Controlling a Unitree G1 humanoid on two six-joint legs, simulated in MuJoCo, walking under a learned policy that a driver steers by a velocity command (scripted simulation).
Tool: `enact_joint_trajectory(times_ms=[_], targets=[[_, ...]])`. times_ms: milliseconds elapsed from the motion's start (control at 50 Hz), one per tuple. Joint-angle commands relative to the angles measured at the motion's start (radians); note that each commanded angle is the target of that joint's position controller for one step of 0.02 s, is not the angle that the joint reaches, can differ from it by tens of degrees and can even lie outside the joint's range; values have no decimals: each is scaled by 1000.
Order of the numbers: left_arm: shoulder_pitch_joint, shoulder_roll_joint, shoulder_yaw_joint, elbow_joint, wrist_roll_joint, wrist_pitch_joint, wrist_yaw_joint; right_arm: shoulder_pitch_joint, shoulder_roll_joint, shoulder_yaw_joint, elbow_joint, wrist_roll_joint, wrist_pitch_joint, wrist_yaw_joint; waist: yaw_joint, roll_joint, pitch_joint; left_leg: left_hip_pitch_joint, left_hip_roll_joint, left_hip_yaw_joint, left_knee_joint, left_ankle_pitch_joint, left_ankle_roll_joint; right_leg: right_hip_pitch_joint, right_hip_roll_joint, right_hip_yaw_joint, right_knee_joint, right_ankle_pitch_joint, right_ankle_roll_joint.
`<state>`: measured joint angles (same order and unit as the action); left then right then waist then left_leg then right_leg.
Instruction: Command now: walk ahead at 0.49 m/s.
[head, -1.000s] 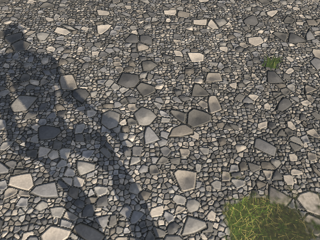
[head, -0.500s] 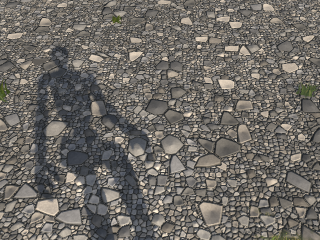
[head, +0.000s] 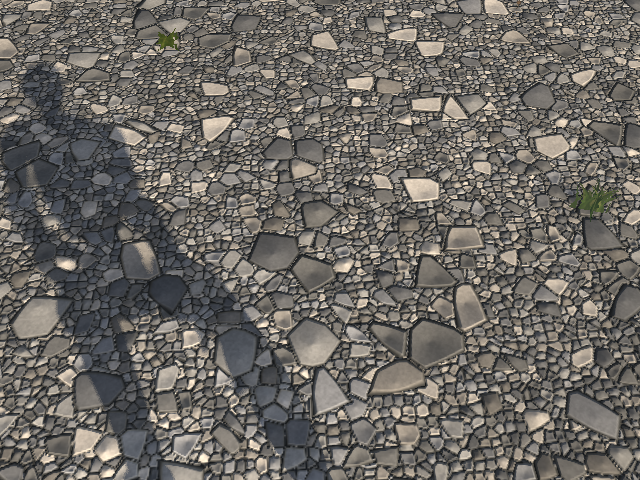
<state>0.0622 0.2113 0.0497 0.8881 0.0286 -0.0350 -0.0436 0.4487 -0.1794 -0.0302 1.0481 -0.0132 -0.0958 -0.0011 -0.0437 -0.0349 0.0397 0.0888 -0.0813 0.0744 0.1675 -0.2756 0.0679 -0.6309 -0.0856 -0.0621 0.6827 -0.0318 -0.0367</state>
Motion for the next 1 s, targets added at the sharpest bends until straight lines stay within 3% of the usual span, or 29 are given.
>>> enact_joint_trajectory(times_ms=[20, 60, 80, 100, 120, 140, 160, 180, 200, 220, 240, 260, 300, 360, 460, 560, 620, 640, 660, 680, 700, 720, 740, 760, 800, 840, 900, 1000], targets=[[-101, 52, 3, -85, -4, -14, 5, 23, -150, -25, -23, -2, -11, -11, 18, 97, 81, -56, 295, -103, -30, 559, 119, 50, 35, -25, -84, 13, -33], [-53, 70, 11, -77, -3, -21, 14, 7, -164, -28, -18, -8, -7, -17, 50, 102, 50, 3, 304, -83, 70, 787, 101, 132, 71, -38, -116, -60, -69], [25, 87, 19, -54, -2, -25, 22, -1, -176, -32, -16, -12, -3, -19, 84, 111, 3, 19, 299, -71, 178, 918, 87, 226, 103, -47, -128, -107, -87], [177, 105, 31, -4, 1, -33, 31, -12, -181, -33, -15, -13, 4, -18, 149, 92, -75, -4, 270, -45, 363, 953, 71, 396, 136, -64, -186, -98, -109], [347, 155, 50, 45, 21, -42, 42, -7, -164, -27, -27, -7, 6, -15, 206, 57, -176, -167, 230, -23, 612, 744, 56, 651, 44, 35, -198, -128, -146], [457, 275, 79, 52, 44, -44, 48, 107, -53, -4, -55, 32, 7, -1, 170, -155, -339, -514, 80, 24, 1027, 171, 9, 969, -280, 509, -245, -266, -273], [403, 252, 75, 51, 5, -29, 37, 90, -113, -23, -43, 17, 6, 1, 158, -126, -365, -654, 3, -108, 1186, -234, 19, 945, -332, 791, -414, -317, -310], [271, 209, 62, 34, -14, -27, 36, -16, -146, -36, -74, 6, 9, 0, 108, -52, -179, -730, 81, -137, 1202, -143, 30, 792, -289, 615, -426, -382, -270], [198, 136, 42, 21, -15, -33, 32, -78, -135, -32, -91, 2, 2, 5, 91, 5, -82, -717, 122, -131, 1140, -59, 32, 643, -249, 490, -465, -324, -241], [171, 101, 31, 27, -13, -41, 33, -89, -113, -31, -87, -2, 7, 7, 59, 9, -30, -672, 154, -127, 1074, -21, 31, 544, -200, 391, -494, -244, -203], [169, 75, 22, 42, -17, -47, 37, -71, -98, -28, -83, -20, 21, 11, 27, -8, -7, -616, 173, -126, 1023, -4, 20, 466, -159, 314, -514, -174, -175], [184, 65, 17, 55, -15, -55, 38, -52, -80, -25, -73, -26, 35, 18, 14, -16, -12, -577, 177, -118, 1000, 6, 10, 435, -141, 268, -525, -123, -168], [238, 85, 20, 79, -17, -71, 39, -73, -70, -25, -82, -28, 51, 25, 5, -10, -7, -596, 184, -97, 963, 33, -8, 430, -124, 217, -543, -33, -178], [291, 105, 21, 97, -19, -75, 39, -207, -85, -26, -130, -27, 63, 30, 23, -5, 36, -710, 211, -71, 850, 135, -38, 463, -109, 172, -586, -18, -182], [373, 102, 13, 120, -20, -73, 41, -394, -69, -12, -192, -13, 56, 34, 72, -13, 57, -728, 188, -22, 576, 276, -57, 547, -80, 104, -580, 119, -160], [446, 111, 11, 154, -8, -65, 54, -504, -82, -10, -238, -11, 46, 31, 103, -27, 71, -732, 151, 1, 437, 245, -20, 711, -124, 95, -524, 265, -162], [411, 133, 16, 158, -1, -61, 63, -441, -104, -21, -232, -11, 33, 24, 54, -40, 41, -604, 100, 19, 374, 130, 29, 760, -142, 73, -403, 535, -139], [396, 142, 19, 158, 0, -58, 63, -342, -120, -31, -201, -13, 27, 16, 12, -44, -11, -483, 65, 32, 348, 103, 50, 756, -133, 61, -287, 657, -126], [377, 139, 17, 154, -4, -54, 61, -169, -142, -45, -142, -21, 17, 7, -63, -12, -101, -269, 49, 38, 287, 148, 77, 693, -93, 24, -93, 643, -106], [373, 109, 5, 124, -15, -55, 57, 17, -217, -67, -103, -47, 9, -5, -123, 64, -226, 6, 235, -162, 281, 77, 130, 485, -47, -7, 193, 342, -86], [494, 9, -11, 107, -54, -55, 44, 65, -316, -93, -93, -53, 14, -3, -62, 310, -337, 260, 519, -673, 166, 8, 270, 113, 156, -37, 566, -406, -40], [420, 115, 17, 115, -27, -52, 49, -18, -267, -85, -104, -13, 27, 5, -54, 150, -290, 190, 478, -722, 106, -29, 250, 23, 125, 119, 647, -455, -59], [336, 114, 21, 86, -26, -56, 45, -127, -210, -68, -121, -4, 27, 7, -15, 109, -141, 51, 445, -545, 97, -4, 217, -16, 73, 120, 631, -363, -64], [295, 94, 16, 79, -24, -61, 42, -174, -150, -52, -124, -8, 19, 11, 5, 61, -72, -66, 400, -439, 62, 103, 189, 12, 38, 116, 576, -296, -63], [305, 63, 14, 86, 3, -37, 33, -191, -91, -32, -101, -3, 7, 4, 61, 88, -28, -199, 316, -289, 21, 215, 131, 100, -1, 108, 482, -250, -44], [308, 42, 12, 86, 9, -16, 21, -139, -100, -30, -75, 0, -9, 1, 74, 94, -31, -222, 298, -238, 4, 304, 133, 121, -1, 87, 449, -235, -24], [198, 46, 11, 45, 12, 0, 13, -87, -135, -36, -55, 5, -16, -1, 70, 87, 13, -222, 284, -187, -43, 311, 142, 28, -26, 59, 363, -151, 5], [-4, 40, -3, -26, -3, -3, 9, -13, -127, -27, -35, 3, -12, 1, 24, 90, 53, -173, 249, -120, -60, 401, 126, -10, -19, 11, 97, -1, 26]])
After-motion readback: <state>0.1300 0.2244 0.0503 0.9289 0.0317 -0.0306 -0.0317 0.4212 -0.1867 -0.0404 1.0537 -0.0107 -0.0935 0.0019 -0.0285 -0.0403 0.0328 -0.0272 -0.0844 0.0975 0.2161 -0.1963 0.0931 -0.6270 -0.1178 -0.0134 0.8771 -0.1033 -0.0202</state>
